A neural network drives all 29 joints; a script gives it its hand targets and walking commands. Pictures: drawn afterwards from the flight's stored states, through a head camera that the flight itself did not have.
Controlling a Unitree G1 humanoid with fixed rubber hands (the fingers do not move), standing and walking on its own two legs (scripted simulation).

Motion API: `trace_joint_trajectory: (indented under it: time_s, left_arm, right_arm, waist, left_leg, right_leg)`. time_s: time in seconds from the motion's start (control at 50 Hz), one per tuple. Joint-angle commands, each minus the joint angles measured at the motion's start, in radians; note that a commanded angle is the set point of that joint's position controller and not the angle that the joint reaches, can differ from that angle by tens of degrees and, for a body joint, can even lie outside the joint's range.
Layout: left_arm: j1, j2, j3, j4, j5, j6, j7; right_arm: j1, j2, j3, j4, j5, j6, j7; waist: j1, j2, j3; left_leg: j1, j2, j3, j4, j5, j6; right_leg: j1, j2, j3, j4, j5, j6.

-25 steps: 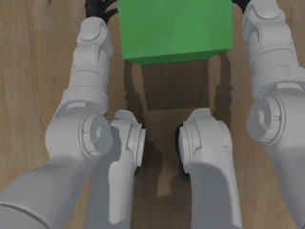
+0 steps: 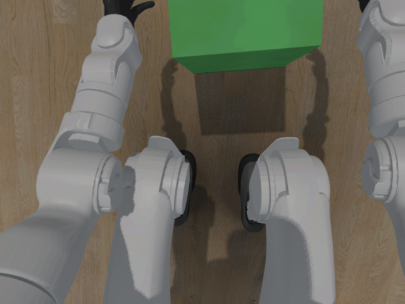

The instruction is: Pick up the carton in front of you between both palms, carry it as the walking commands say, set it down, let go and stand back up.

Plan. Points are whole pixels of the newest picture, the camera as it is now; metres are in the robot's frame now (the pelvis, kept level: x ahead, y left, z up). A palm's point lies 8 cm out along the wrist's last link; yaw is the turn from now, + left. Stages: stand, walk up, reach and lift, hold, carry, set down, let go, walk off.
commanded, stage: set down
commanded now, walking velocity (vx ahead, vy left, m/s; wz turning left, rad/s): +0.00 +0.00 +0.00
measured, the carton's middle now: (238, 7) +0.56 -0.05 -0.24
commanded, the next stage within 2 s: let go in 0.88 s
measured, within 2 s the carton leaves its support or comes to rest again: neither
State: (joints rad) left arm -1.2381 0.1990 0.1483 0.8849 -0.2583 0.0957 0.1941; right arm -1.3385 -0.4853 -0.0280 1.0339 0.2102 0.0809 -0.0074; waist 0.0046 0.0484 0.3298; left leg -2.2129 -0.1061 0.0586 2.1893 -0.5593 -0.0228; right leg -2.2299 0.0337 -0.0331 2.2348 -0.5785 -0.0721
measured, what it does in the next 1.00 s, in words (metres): rises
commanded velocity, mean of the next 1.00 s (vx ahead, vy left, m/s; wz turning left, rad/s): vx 0.00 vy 0.00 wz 0.00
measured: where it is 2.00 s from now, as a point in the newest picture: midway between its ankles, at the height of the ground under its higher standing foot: (215, 203)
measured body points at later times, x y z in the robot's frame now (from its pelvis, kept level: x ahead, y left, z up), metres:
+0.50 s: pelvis +0.02 +0.01 +0.14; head +0.34 -0.03 +0.46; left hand +0.52 +0.14 +0.02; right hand +0.54 -0.25 +0.02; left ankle +0.12 +0.11 -0.33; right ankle +0.11 -0.09 -0.33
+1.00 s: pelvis +0.05 -0.01 +0.28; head +0.34 -0.05 +0.62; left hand +0.52 +0.15 +0.17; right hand +0.54 -0.26 +0.16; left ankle +0.12 +0.11 -0.33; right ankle +0.11 -0.09 -0.33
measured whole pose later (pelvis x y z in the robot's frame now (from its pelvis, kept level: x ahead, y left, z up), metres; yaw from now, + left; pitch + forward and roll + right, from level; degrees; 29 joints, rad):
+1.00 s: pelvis +0.05 -0.01 +0.28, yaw -3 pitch +43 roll +3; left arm -0.84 0.08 0.31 0.67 0.00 0.14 0.10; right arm -1.03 -0.36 -0.25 0.95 -0.03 0.11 0.09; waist 0.04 0.00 -0.08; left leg -1.53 -0.06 -0.02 1.12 -0.35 -0.02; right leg -1.56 0.08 0.03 1.16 -0.35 -0.05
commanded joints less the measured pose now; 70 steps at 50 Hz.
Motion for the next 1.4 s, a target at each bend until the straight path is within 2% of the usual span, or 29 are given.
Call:
trace_joint_trajectory:
  time_s: [0.0, 0.04, 0.1, 0.18, 0.26, 0.36, 0.42, 0.5, 0.56, 0.68, 0.84, 0.9, 0.96, 1.04, 1.16, 1.24, 1.38]
  left_arm:
    - [-0.135, 0.075, 0.103, -0.217, 0.103, 0.059, 0.042]
    - [-0.117, 0.048, 0.122, -0.205, 0.142, 0.062, 0.032]
    - [-0.073, 0.0, 0.134, -0.184, 0.184, 0.041, 0.004]
    - [0.003, -0.042, 0.121, -0.163, 0.2, 0.015, -0.017]
    - [0.058, -0.051, 0.115, -0.19, 0.205, 0.012, -0.019]
    - [0.049, -0.032, 0.101, -0.364, 0.167, 0.043, 0.003]
    - [0.045, -0.02, 0.093, -0.429, 0.152, 0.085, 0.008]
    - [0.066, -0.033, 0.095, -0.385, 0.158, 0.114, -0.001]
    - [0.086, -0.042, 0.118, -0.336, 0.179, 0.107, -0.016]
    - [0.131, -0.032, 0.163, -0.298, 0.228, 0.063, -0.048]
    - [0.214, -0.044, 0.169, -0.318, 0.248, 0.03, -0.083]
    - [0.276, -0.055, 0.165, -0.307, 0.268, 0.016, -0.101]
    - [0.387, -0.049, 0.15, -0.318, 0.301, 0.0, -0.124]
    - [0.585, -0.008, 0.119, -0.357, 0.349, -0.02, -0.166]
    - [0.772, 0.028, 0.054, -0.448, 0.354, -0.047, -0.207]
    - [0.924, 0.016, 0.004, -0.429, 0.314, -0.073, -0.22]
    - [1.193, 0.019, -0.048, -0.42, 0.261, -0.119, -0.233]
  right_arm:
    - [-0.232, -0.148, -0.087, -0.158, -0.065, 0.057, 0.013]
    - [-0.199, -0.117, -0.112, -0.13, -0.087, 0.063, 0.027]
    - [-0.109, -0.067, -0.146, -0.071, -0.112, 0.046, 0.045]
    - [-0.059, -0.036, -0.15, -0.068, -0.116, 0.011, 0.058]
    - [-0.024, -0.059, -0.167, -0.083, -0.124, -0.001, 0.076]
    - [-0.058, -0.147, -0.186, -0.233, -0.135, 0.017, 0.076]
    - [-0.082, -0.159, -0.184, -0.292, -0.137, 0.054, 0.085]
    - [-0.064, -0.107, -0.179, -0.236, -0.14, 0.087, 0.111]
    - [-0.042, -0.082, -0.184, -0.182, -0.152, 0.083, 0.124]
    - [-0.003, -0.063, -0.21, -0.154, -0.189, 0.045, 0.119]
    - [0.065, -0.014, -0.221, -0.181, -0.217, 0.023, 0.105]
    - [0.146, 0.018, -0.241, -0.17, -0.249, 0.011, 0.098]
    - [0.278, 0.051, -0.262, -0.208, -0.295, -0.001, 0.074]
    - [0.485, 0.118, -0.245, -0.333, -0.32, -0.01, 0.03]
    - [0.701, 0.151, -0.194, -0.486, -0.253, -0.038, 0.021]
    - [0.866, 0.157, -0.159, -0.494, -0.223, -0.068, 0.039]
    - [1.176, 0.164, -0.134, -0.489, -0.225, -0.116, 0.048]
  waist:
    - [-0.008, -0.167, -1.364]
    - [-0.009, -0.155, -1.257]
    - [-0.009, -0.122, -1.169]
    - [0.009, -0.09, -1.199]
    - [0.019, -0.087, -1.274]
    - [-0.006, -0.134, -1.511]
    - [-0.013, -0.152, -1.544]
    - [-0.003, -0.149, -1.372]
    - [0.013, -0.144, -1.298]
    - [0.035, -0.145, -1.327]
    - [0.037, -0.159, -1.34]
    - [0.019, -0.158, -1.301]
    - [-0.002, -0.16, -1.326]
    - [0.008, -0.16, -1.349]
    - [0.037, -0.092, -1.195]
    - [0.03, -0.08, -1.041]
    - [0.013, -0.081, -0.881]
  left_leg:
    - [0.538, 0.006, 0.02, -0.27, 0.104, 0.008]
    - [0.497, 0.009, 0.013, -0.309, 0.082, 0.009]
    - [0.478, 0.012, -0.003, -0.359, 0.149, 0.001]
    - [0.534, 0.013, -0.019, -0.421, 0.288, -0.014]
    - [0.647, 0.013, -0.033, -0.492, 0.367, -0.023]
    - [0.811, 0.006, -0.042, -0.582, 0.398, -0.028]
    - [0.848, 0.003, -0.03, -0.65, 0.358, -0.027]
    - [0.814, 0.01, -0.021, -0.751, 0.255, -0.024]
    - [0.811, 0.018, -0.021, -0.814, 0.237, -0.026]
    - [0.841, 0.03, -0.021, -0.921, 0.32, -0.027]
    - [0.918, 0.038, -0.031, -1.104, 0.395, -0.025]
    - [0.941, 0.041, -0.033, -1.16, 0.407, -0.027]
    - [0.984, 0.039, -0.032, -1.208, 0.436, -0.026]
    - [1.031, 0.03, -0.03, -1.27, 0.447, -0.009]
    - [1.288, 0.046, -0.069, -1.385, 0.497, 0.019]
    - [1.468, 0.07, -0.106, -1.451, 0.56, 0.021]
    - [1.735, 0.091, -0.147, -1.542, 0.725, 0.009]
  right_leg:
    - [0.836, -0.013, 0.082, -0.37, 0.178, 0.048]
    - [0.768, -0.01, 0.082, -0.413, 0.159, 0.048]
    - [0.696, -0.006, 0.094, -0.457, 0.235, 0.054]
    - [0.693, 0.002, 0.102, -0.491, 0.387, 0.059]
    - [0.716, 0.012, 0.083, -0.543, 0.434, 0.064]
    - [0.888, 0.02, 0.054, -0.63, 0.465, 0.063]
    - [0.992, 0.024, 0.043, -0.699, 0.45, 0.062]
    - [0.994, 0.019, 0.042, -0.808, 0.343, 0.065]
    - [1.004, 0.015, 0.056, -0.879, 0.319, 0.069]
    - [1.168, 0.011, 0.097, -0.988, 0.458, 0.077]
    - [1.411, 0.002, 0.127, -1.144, 0.591, 0.084]
    - [1.473, -0.003, 0.134, -1.2, 0.631, 0.084]
    - [1.599, -0.01, 0.146, -1.245, 0.74, 0.086]
    - [1.802, -0.025, 0.171, -1.297, 0.875, 0.093]
    - [1.815, -0.034, 0.169, -1.424, 0.824, 0.083]
    - [1.774, -0.031, 0.149, -1.495, 0.776, 0.072]
    - [1.797, -0.019, 0.121, -1.592, 0.782, 0.07]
